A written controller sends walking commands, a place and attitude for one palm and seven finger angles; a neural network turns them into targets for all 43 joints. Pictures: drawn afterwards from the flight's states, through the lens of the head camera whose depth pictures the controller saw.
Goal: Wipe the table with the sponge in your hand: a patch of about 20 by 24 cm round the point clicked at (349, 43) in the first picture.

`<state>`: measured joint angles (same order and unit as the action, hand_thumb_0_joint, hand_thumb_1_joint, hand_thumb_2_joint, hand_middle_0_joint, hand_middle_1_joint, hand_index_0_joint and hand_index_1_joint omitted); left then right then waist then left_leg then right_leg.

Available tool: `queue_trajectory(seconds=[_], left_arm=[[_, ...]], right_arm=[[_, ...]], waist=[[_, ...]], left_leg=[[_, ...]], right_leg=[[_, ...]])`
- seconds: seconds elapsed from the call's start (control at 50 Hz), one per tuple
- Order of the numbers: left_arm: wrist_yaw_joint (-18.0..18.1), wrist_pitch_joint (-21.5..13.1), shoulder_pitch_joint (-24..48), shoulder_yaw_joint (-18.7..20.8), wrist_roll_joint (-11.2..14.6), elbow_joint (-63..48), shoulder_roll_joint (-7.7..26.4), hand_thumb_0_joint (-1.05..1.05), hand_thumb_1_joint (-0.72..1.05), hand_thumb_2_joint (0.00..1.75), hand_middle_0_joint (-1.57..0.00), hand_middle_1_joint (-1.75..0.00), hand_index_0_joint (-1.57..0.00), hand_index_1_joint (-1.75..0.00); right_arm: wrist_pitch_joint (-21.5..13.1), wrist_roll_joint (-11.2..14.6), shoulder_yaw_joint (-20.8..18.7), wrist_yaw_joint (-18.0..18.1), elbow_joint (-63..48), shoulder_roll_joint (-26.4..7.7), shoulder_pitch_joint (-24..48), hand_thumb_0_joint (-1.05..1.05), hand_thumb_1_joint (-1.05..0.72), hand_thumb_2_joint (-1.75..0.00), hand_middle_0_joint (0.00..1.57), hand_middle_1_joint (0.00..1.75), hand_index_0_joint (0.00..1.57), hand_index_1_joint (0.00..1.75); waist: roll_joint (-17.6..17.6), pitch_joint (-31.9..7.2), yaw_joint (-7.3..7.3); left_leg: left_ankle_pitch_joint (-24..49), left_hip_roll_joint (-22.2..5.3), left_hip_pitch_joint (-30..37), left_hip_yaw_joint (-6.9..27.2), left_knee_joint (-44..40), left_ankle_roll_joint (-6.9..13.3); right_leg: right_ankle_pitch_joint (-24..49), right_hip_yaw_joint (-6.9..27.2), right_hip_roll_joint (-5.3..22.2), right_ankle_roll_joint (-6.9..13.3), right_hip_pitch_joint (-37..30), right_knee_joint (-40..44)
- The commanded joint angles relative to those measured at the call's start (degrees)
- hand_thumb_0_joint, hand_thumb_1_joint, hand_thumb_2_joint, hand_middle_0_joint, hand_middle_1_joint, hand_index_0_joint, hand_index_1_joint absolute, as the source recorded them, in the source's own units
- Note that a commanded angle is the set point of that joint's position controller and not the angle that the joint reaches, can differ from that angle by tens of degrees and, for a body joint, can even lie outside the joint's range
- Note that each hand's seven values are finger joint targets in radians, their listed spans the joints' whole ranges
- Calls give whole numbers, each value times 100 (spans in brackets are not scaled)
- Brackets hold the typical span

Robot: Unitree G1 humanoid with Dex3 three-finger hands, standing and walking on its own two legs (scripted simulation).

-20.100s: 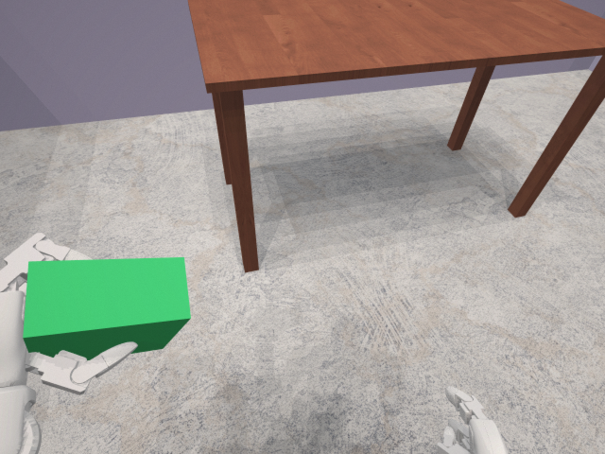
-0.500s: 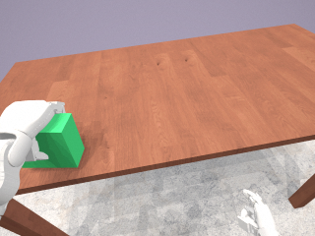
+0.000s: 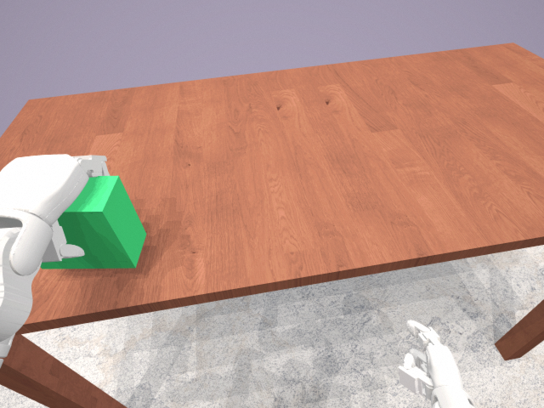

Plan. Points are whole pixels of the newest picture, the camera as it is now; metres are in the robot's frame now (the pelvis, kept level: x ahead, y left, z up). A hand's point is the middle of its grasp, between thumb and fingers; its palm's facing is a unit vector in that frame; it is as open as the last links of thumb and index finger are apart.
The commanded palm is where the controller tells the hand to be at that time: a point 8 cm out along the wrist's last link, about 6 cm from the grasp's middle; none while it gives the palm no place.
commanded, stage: lower the sponge onto the table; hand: left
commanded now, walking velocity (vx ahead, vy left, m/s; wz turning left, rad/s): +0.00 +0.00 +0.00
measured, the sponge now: (84, 234) +0.26 +0.33 +0.13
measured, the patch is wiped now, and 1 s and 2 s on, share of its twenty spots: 0.00 0.10 0.20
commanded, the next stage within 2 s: wipe forward along the first lane in 0.96 s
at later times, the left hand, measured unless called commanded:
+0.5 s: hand (56, 217) +0.26 +0.35 +0.17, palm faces +0.07 -0.03 -1.00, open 10.2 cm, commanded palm +0.22 +0.33 +0.23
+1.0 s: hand (78, 225) +0.26 +0.33 +0.15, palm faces +0.02 -0.02 -1.00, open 10.2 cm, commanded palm +0.23 +0.33 +0.21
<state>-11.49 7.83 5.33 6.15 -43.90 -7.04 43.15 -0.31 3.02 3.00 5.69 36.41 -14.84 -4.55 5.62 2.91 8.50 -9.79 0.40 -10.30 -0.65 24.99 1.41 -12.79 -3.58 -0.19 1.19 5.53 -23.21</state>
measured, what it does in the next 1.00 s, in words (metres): stands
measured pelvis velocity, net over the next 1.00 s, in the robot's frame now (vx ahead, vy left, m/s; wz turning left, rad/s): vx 0.01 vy -0.01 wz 0.00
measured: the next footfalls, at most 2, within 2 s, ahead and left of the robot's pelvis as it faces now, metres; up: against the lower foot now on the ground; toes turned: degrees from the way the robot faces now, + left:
none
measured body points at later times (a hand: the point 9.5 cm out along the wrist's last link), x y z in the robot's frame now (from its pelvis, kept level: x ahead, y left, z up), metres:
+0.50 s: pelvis +0.00 +0.00 +0.00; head -0.01 -0.03 +0.45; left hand +0.25 +0.35 +0.22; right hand +0.24 -0.19 -0.08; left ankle +0.05 +0.10 -0.74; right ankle +0.00 -0.11 -0.74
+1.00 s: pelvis +0.01 -0.01 +0.00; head +0.00 -0.05 +0.45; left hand +0.26 +0.33 +0.20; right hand +0.23 -0.22 -0.09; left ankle +0.05 +0.10 -0.74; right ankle +0.00 -0.11 -0.74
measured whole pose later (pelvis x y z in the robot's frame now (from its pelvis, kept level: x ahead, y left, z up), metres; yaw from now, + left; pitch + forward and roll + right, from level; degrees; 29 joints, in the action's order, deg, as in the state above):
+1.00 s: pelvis +0.01 -0.01 +0.00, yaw +0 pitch -3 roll -1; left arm -9.5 13.0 1.7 7.2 -46.5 -2.8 38.9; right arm 1.8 2.9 2.6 3.9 36.9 -16.1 -5.0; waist 6.3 1.2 6.7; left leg -10.5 0.1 -12.2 -0.4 25.7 1.0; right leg -13.8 -3.6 -0.6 1.5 7.6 -24.3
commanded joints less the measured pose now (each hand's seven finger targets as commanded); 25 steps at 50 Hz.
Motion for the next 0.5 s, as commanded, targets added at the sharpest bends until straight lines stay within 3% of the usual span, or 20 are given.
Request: queue_trajectory(seconds=[0.0, 0.04, 0.06, 0.08, 0.1, 0.12, 0.16, 0.18, 0.2, 0.22, 0.26, 0.28, 0.32, 0.36, 0.38, 0.44, 0.48], left_arm=[[644, 609, 1755, 1409, -61, -113, 1692, 0, 10, 130, -120, -160, -120, -160], [477, 911, 1526, 955, -155, -108, 1323, 0, 10, 130, -120, -160, -120, -160], [365, 1031, 1509, 834, -241, -227, 1306, 0, 10, 130, -120, -160, -120, -160], [220, 1174, 1326, 617, -250, -284, 1040, 0, 10, 130, -120, -160, -120, -160], [96, 1208, 1306, 509, -247, -362, 1070, 0, 10, 130, -120, -160, -120, -160], [-31, 1179, 1395, 236, -283, -540, 870, 0, 10, 130, -120, -160, -120, -160], [-205, 1000, 1454, 180, -327, -1033, 960, 0, 10, 130, -120, -160, -120, -160], [-221, 895, 1401, 370, -370, -1356, 1140, 0, 10, 130, -120, -160, -120, -160], [-189, 744, 1514, 524, -418, -1352, 1373, 0, 10, 130, -120, -160, -120, -160], [-123, 564, 1666, 678, -474, -1370, 1510, 0, 10, 130, -120, -160, -120, -160], [102, 265, 1708, 1159, -464, -1461, 1893, 0, 10, 130, -120, -160, -120, -160], [265, 233, 1834, 1506, -493, -1496, 2209, 0, 10, 130, -120, -160, -120, -160], [423, 326, 1730, 1124, -405, -599, 1550, 0, 10, 130, -120, -160, -120, -160], [461, 469, 1604, 1056, -248, -171, 1388, 0, 10, 130, -120, -160, -120, -160], [473, 607, 1562, 1106, -229, -134, 1403, 0, 10, 130, -120, -160, -120, -160], [381, 806, 1682, 593, -337, -229, 1099, 0, 10, 130, -120, -160, -120, -160], [280, 850, 1579, 533, -471, -578, 1097, 0, 10, 130, -120, -160, -120, -160]], right_arm=[[-209, -11, -266, -15, -733, -739, 1092, 0, -90, -90, 20, 30, 20, 30], [-148, 2, -245, -86, -794, -754, 1206, 0, -90, -90, 20, 30, 20, 30], [-118, 37, -232, -116, -797, -757, 1265, 0, -90, -90, 20, 30, 20, 30], [-170, 116, -142, -130, -973, -649, 1582, 0, -90, -90, 20, 30, 20, 30], [-118, 66, -178, -127, -948, -746, 1366, 0, -90, -90, 20, 30, 20, 30], [-129, 93, -179, -136, -995, -691, 1353, 0, -90, -90, 20, 30, 20, 30], [-169, 78, -183, -125, -1073, -673, 1325, 0, -90, -90, 20, 30, 20, 30], [-265, 118, -109, -111, -1232, -572, 1567, 0, -90, -90, 20, 30, 20, 30], [-268, 19, -131, -68, -1142, -635, 1257, 0, -90, -90, 20, 30, 20, 30], [-281, 15, -137, -40, -1063, -616, 1172, 0, -90, -90, 20, 30, 20, 30], [-277, -43, -163, 19, -998, -618, 1046, 0, -90, -90, 20, 30, 20, 30], [-346, -6, -120, 45, -1051, -604, 1298, 0, -90, -90, 20, 30, 20, 30], [-282, -14, -174, 46, -803, -587, 1012, 0, -90, -90, 20, 30, 20, 30], [-164, 27, -217, -4, -680, -670, 1015, 0, -90, -90, 20, 30, 20, 30], [-208, 74, -161, -25, -777, -642, 1288, 0, -90, -90, 20, 30, 20, 30], [-142, 18, -185, -76, -805, -705, 1217, 0, -90, -90, 20, 30, 20, 30], [-230, 70, -119, -94, -989, -600, 1470, 0, -90, -90, 20, 30, 20, 30]], waist=[[226, -1195, 55], [99, -1242, 4], [111, -1314, -31], [42, -1273, -31], [-34, -1375, -80], [-116, -1435, -156], [-85, -1576, -194], [-105, -1662, -146], [-167, -1747, -140], [-262, -1630, -184], [-152, -1473, -95], [8, -1490, -23], [13, -1030, -125], [120, -817, -83], [141, -776, -20], [275, -1163, -89], [299, -1470, -74]], left_leg=[[710, -16, 375, 294, -377, -138], [665, 1, 277, 262, -420, -133], [670, 14, 276, 271, -437, -124], [614, 21, 245, 304, -426, -97], [568, 22, 227, 302, -427, -71], [491, 29, 301, 300, -417, -57], [425, 37, 439, 392, -398, 4], [379, 14, 512, 444, -371, 42], [430, 42, 489, 435, -358, 63], [424, 16, 577, 464, -385, 57], [279, 12, 611, 511, -450, 61], [247, 34, 568, 544, -449, 46], [309, 18, 463, 438, -461, -36], [190, 13, 309, 408, -512, -105], [161, 38, 259, 421, -514, -110], [281, 46, 251, 353, -535, -107], [400, 54, 377, 383, -443, -62]], right_leg=[[361, 473, 35, 397, 59, 495], [455, 362, 48, 319, 37, 436], [483, 362, 32, 299, 37, 380], [439, 489, -13, 348, 66, 329], [475, 314, 18, 300, 39, 313], [438, 279, 16, 250, 104, 304], [421, 259, -15, 233, 137, 274], [321, 438, -87, 304, 122, 228], [305, 309, -25, 284, 92, 230], [263, 286, -56, 278, 185, 271], [105, 338, -75, 295, 225, 357], [64, 643, -155, 412, 143, 342], [49, 383, -71, 348, 362, 465], [10, 355, -69, 326, 389, 544], [-31, 551, -121, 399, 388, 535], [185, 279, -43, 328, 176, 426], [255, 472, -85, 387, 61, 305]])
